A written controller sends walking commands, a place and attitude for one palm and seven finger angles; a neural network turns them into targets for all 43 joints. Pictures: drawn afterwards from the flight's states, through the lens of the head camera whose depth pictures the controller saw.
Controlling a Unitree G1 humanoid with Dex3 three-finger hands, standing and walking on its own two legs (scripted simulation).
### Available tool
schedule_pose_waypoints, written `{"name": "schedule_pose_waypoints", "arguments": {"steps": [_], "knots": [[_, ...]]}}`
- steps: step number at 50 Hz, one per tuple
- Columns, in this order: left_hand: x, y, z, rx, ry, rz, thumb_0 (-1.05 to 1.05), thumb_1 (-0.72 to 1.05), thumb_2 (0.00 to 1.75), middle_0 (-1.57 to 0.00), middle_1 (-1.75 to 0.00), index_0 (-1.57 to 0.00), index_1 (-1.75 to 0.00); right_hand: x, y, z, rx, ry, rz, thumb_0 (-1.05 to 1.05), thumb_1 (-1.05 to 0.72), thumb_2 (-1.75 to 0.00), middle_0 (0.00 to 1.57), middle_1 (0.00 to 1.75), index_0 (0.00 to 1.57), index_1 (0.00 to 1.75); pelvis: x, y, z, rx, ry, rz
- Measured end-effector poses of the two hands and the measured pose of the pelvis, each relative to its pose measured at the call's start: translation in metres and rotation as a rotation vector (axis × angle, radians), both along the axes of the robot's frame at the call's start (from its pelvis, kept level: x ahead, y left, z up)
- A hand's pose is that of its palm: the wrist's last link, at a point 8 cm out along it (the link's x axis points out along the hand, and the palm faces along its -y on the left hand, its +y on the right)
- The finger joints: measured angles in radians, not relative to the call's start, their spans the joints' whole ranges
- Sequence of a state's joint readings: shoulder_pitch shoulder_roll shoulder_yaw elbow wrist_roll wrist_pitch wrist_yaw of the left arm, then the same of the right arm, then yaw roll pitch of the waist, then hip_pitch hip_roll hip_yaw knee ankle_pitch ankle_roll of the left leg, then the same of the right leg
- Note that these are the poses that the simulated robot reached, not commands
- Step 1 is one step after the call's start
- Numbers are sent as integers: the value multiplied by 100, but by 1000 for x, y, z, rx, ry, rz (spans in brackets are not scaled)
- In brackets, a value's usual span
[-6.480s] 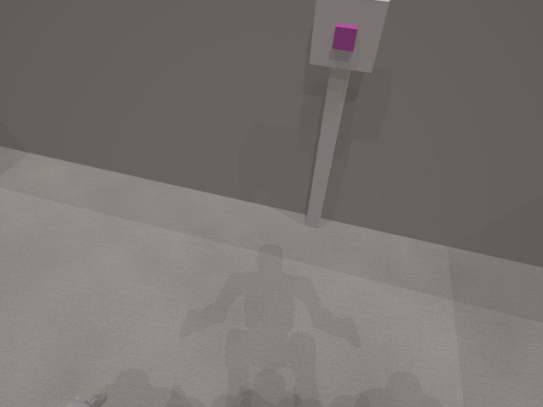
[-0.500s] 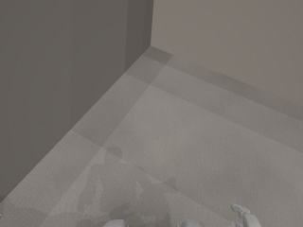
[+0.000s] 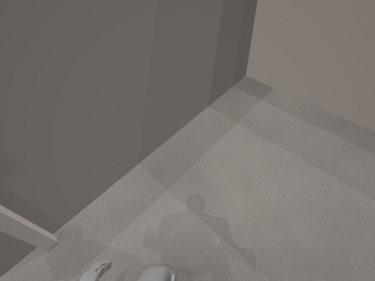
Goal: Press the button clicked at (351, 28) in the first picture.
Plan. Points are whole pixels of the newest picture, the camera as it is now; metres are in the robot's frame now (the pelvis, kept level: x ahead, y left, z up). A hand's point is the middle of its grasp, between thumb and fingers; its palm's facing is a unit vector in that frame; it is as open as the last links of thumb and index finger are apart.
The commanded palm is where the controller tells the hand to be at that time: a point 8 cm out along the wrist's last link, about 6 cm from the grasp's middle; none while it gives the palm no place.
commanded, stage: turn to face it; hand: left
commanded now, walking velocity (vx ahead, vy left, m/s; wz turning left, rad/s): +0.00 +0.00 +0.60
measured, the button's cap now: out of the picture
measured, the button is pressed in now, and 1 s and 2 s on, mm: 0 0 0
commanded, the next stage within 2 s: take the last steps up to it in 1.16 s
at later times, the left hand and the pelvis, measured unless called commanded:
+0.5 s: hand out of the picture -0.02 +0.28 -0.17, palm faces +0.33 -0.91 -0.25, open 7.4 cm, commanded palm none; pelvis -0.01 +0.05 +0.00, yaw +17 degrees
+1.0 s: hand out of the picture -0.02 +0.22 -0.14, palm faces +0.54 -0.79 -0.29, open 7.4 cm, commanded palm none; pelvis +0.00 +0.00 +0.00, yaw +35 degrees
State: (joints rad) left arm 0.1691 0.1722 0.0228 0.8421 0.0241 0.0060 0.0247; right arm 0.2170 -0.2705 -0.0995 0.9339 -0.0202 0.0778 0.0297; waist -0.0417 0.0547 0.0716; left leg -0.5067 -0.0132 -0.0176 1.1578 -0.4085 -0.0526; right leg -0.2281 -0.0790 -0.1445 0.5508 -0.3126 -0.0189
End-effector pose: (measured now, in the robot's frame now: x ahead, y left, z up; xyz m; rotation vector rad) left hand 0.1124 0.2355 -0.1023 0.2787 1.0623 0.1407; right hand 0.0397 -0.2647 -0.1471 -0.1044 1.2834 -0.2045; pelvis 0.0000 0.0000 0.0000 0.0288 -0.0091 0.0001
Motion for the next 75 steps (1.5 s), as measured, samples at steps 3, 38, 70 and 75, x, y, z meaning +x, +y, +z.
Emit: {"name": "schedule_pose_waypoints", "arguments": {"steps": [3,38,70,75], "knots": [[-22,1,-3,-11,33,50,0,90,89,-21,-30,-21,-30,10,-1,4,-3,14,45,0,-91,-90,20,30,20,30,0,-1,3,5,-5,43],[-110,67,-10,-26,-6,474,1,91,89,-20,-29,-20,-30,117,81,15,-30,-56,485,0,-90,-90,21,30,21,30,-4,23,0,-46,23,461],[-303,-4,-38,-163,255,891,1,91,89,-20,-29,-20,-30,183,199,34,1,-183,883,0,-91,-90,20,30,21,30,-17,38,3,-33,-27,735],[-278,-1,-28,-155,196,872,1,91,89,-20,-29,-20,-30,167,189,24,37,-133,861,0,-91,-90,20,30,21,30,-7,40,6,-26,-25,753]]}}
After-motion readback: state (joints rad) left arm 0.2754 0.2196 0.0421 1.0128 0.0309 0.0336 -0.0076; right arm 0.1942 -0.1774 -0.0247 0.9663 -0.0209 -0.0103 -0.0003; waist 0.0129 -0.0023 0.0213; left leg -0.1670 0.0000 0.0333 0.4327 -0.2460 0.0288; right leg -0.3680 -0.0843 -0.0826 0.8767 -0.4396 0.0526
